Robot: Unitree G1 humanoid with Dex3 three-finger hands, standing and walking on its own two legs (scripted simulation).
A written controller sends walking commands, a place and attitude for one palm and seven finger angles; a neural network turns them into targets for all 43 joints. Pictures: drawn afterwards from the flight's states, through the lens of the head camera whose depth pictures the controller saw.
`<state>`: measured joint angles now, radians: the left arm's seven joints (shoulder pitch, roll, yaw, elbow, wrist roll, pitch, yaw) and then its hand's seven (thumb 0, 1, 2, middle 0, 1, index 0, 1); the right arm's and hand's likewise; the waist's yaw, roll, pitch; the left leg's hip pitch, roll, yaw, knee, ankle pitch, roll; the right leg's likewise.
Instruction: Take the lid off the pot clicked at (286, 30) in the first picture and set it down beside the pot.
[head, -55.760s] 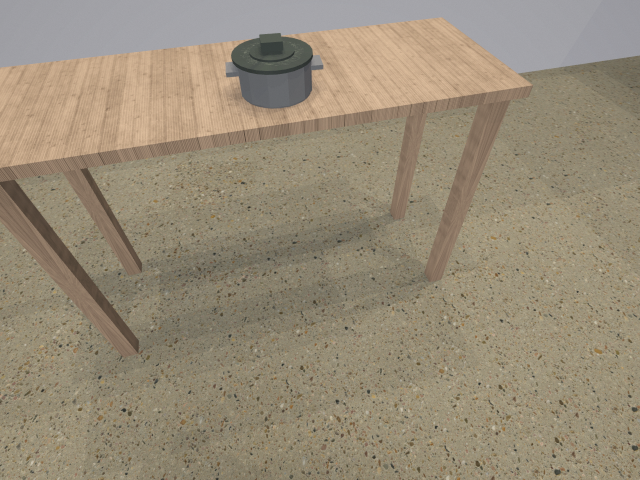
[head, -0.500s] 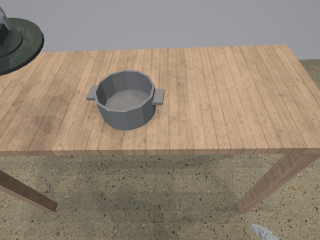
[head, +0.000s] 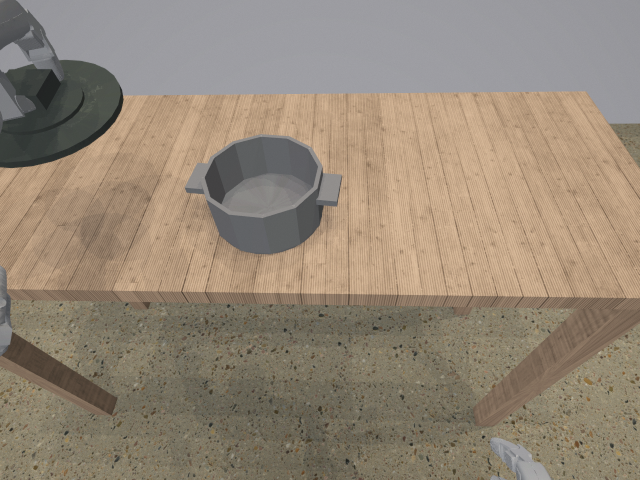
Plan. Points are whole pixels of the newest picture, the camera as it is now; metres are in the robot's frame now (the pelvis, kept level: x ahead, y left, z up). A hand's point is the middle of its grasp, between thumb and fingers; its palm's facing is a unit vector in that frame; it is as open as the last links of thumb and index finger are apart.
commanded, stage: lower the lid onto the table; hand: left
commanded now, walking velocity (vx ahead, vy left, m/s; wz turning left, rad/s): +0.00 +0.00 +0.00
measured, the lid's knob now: (27, 89) +0.47 +0.32 +0.25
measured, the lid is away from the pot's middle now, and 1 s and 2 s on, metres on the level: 0.23 0.22 0.21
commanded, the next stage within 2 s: none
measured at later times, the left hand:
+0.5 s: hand (34, 114) +0.43 +0.30 +0.24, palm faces -0.21 -0.09 -0.97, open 8.1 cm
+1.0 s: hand (52, 147) +0.43 +0.30 +0.20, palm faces -0.31 -0.09 -0.95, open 8.1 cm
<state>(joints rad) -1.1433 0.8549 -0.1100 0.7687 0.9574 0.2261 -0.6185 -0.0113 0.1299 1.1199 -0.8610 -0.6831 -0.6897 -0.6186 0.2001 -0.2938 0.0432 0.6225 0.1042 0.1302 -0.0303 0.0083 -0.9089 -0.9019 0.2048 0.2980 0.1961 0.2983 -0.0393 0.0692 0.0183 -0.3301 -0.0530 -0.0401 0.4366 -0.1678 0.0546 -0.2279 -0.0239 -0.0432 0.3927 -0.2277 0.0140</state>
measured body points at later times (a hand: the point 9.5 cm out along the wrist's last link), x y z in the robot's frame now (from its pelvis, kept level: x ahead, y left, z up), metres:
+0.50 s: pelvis +0.00 +0.00 +0.00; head +0.03 -0.03 +0.45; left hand +0.44 +0.30 +0.30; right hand +0.13 -0.27 -0.12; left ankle +0.03 +0.08 -0.74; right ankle -0.02 -0.14 -0.74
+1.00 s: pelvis +0.00 -0.01 +0.00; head +0.03 -0.02 +0.45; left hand +0.44 +0.31 +0.26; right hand +0.11 -0.27 -0.12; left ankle +0.03 +0.08 -0.74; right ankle -0.02 -0.14 -0.74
